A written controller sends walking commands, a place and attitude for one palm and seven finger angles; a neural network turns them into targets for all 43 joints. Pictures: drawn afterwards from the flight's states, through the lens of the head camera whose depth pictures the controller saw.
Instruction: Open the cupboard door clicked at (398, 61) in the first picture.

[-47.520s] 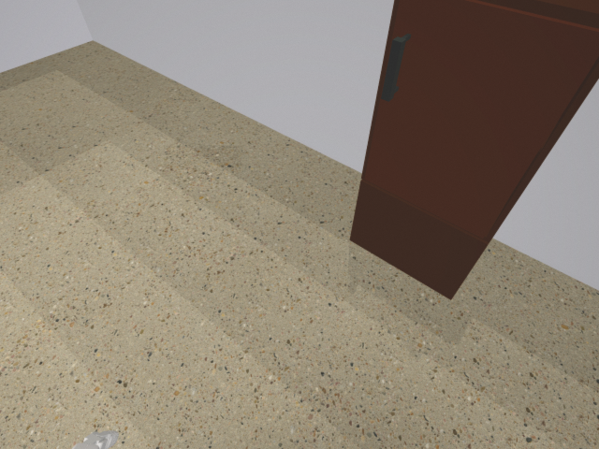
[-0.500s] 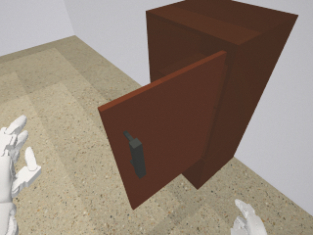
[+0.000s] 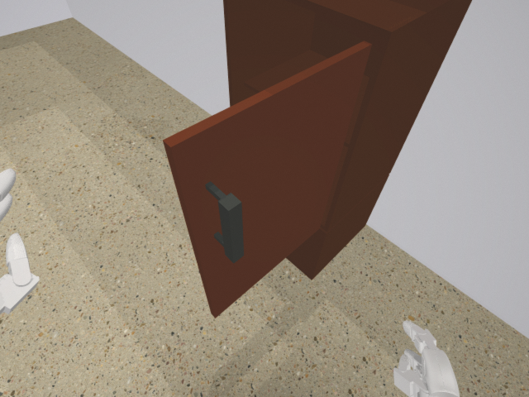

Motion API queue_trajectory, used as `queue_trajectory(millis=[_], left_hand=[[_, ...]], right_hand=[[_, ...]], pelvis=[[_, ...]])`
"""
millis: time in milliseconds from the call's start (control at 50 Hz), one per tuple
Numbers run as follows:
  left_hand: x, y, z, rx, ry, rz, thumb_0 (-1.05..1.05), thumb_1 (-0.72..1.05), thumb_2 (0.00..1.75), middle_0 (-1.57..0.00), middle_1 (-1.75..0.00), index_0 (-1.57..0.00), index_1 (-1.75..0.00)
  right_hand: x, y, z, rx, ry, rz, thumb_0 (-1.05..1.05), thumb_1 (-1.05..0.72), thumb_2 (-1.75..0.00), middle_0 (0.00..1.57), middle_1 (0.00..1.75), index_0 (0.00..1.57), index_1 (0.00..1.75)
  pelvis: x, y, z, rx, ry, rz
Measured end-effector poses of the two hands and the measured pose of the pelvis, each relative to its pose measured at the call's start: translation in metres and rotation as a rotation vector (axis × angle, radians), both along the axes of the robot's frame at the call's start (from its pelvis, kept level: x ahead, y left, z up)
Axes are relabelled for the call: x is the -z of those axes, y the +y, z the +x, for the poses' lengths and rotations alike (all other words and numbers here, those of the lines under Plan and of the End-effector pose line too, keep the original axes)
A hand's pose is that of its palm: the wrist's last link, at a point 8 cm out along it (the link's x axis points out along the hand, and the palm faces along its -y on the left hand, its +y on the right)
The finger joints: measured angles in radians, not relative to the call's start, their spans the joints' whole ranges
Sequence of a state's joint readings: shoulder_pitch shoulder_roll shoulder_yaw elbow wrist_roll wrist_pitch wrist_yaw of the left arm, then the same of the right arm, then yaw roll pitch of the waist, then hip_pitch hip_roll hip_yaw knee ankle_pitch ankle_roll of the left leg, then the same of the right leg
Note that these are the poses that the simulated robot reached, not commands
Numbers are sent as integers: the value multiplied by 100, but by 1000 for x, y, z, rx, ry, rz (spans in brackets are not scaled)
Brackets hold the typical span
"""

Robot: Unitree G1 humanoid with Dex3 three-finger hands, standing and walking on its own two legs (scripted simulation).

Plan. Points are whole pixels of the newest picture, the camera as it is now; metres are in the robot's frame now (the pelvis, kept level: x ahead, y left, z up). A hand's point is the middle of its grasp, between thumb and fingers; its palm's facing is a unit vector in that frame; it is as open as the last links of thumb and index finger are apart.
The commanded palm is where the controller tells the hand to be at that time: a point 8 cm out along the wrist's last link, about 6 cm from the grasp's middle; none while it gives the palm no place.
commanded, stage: step back with the hand held close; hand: left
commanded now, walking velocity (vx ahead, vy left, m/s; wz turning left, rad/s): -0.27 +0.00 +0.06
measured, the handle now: (224, 223) +0.37 +0.10 +0.04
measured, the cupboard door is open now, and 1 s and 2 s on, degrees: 88 88 88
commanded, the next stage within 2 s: stop stepping back and stand still in 0.90 s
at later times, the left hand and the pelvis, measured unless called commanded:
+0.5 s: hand out of the picture +0.12 +0.27 +0.17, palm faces +0.50 -0.69 -0.52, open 7.4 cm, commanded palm +0.04 +0.30 +0.18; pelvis -0.07 -0.01 -0.02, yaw +5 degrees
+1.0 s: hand out of the picture +0.02 +0.23 +0.18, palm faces +0.40 -0.80 -0.46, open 7.4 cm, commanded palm -0.05 +0.28 +0.18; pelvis -0.19 -0.02 +0.00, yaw +0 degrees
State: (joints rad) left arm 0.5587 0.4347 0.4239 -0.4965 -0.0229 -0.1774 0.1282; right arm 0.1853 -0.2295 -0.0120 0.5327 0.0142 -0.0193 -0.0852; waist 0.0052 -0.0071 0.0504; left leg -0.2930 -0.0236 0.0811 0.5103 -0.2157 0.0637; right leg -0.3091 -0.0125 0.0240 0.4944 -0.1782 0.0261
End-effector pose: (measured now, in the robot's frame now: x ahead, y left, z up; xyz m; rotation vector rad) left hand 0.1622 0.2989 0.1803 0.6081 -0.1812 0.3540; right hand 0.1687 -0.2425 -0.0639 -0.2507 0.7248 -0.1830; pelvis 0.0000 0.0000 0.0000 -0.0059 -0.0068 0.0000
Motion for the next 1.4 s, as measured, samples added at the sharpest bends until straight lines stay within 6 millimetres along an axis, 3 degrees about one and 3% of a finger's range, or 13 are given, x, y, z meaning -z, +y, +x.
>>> queue_trajectory(millis=[200,380,540,660,760,840,940,1040,1080,1160,1280,1340,1400], left_hand=[[2,4,-45,-53,-103,11,1,89,90,-21,-31,-21,-30],[0,1,-65,-28,-155,20,1,89,90,-21,-31,-21,-30],[-3,1,-101,-66,-157,88,1,89,90,-21,-31,-21,-30],[5,-1,-121,-58,-127,-6,1,89,90,-21,-31,-21,-30],[2,9,-135,-13,-133,36,1,88,90,-21,-31,-21,-30],[-9,10,-155,-20,-120,19,1,89,90,-21,-31,-21,-30],[-14,-11,-172,6,-114,-39,1,89,90,-21,-31,-21,-30],[-13,-39,-187,54,-74,-18,1,89,90,-21,-31,-20,-30],[-11,-54,-199,84,-54,32,1,89,90,-21,-31,-20,-30],[-15,-76,-222,115,5,47,1,89,90,-21,-31,-21,-30],[-16,-73,-244,47,-29,30,1,88,90,-22,-31,-21,-30],[-10,-69,-248,26,-77,-7,1,88,90,-22,-31,-21,-30],[-5,-68,-255,21,-80,-38,1,89,90,-21,-31,-21,-30]], right_hand=[[18,14,-37,-49,-9,22,1,-91,-90,21,30,20,30],[22,11,-70,-53,8,3,1,-90,-90,21,30,20,30],[32,3,-80,-88,13,10,1,-90,-90,21,30,20,30],[18,6,-90,-111,57,-13,1,-91,-90,20,30,20,30],[11,17,-99,-109,1,-39,1,-91,-90,20,30,20,30],[1,28,-120,-115,-27,10,1,-91,-90,20,30,20,30],[-2,30,-154,-117,-36,58,1,-90,-90,21,30,20,30],[7,9,-192,-95,-37,87,1,-90,-90,21,30,20,30],[15,-6,-208,-81,-36,97,1,-90,-90,21,30,20,30],[18,-39,-252,-19,52,77,1,-90,-90,21,30,20,30],[14,-83,-308,84,87,0,1,-91,-90,21,30,20,30],[19,-97,-324,115,84,-36,1,-91,-90,20,30,20,30],[17,-99,-334,135,81,-35,1,-91,-90,20,30,20,30]], pelvis=[[14,1,-34,-20,-22,-10],[17,-1,-59,-40,-19,-12],[24,-13,-81,-85,-20,-23],[12,-9,-99,-80,11,14],[14,-2,-126,-98,23,-5],[3,-5,-143,-55,22,-29],[-5,-13,-170,-8,35,-45],[0,-35,-205,10,67,-22],[8,-46,-221,27,80,15],[-2,-56,-239,42,60,30],[-5,-63,-247,47,39,50],[2,-60,-252,23,29,16],[0,-60,-261,25,7,25]])
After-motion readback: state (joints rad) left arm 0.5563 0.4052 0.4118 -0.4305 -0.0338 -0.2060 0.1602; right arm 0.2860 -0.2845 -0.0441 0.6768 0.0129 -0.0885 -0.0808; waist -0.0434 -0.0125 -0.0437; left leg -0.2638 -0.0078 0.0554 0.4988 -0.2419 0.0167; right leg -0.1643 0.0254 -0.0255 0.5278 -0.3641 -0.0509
